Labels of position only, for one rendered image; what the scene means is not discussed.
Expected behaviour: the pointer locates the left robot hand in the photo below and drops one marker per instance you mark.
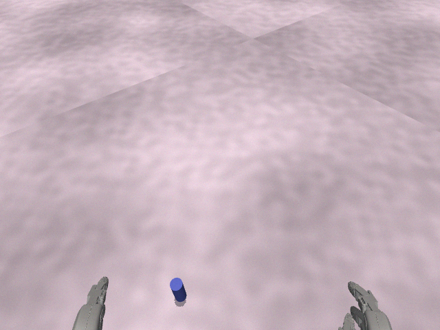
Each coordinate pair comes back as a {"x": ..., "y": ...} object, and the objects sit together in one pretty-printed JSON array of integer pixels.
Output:
[{"x": 90, "y": 316}]

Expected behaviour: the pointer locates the right robot hand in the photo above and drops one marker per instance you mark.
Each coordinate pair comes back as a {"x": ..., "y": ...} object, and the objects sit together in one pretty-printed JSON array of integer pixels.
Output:
[{"x": 370, "y": 317}]

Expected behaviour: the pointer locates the can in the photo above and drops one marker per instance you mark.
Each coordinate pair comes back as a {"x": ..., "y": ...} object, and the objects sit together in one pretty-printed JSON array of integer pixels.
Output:
[{"x": 178, "y": 290}]

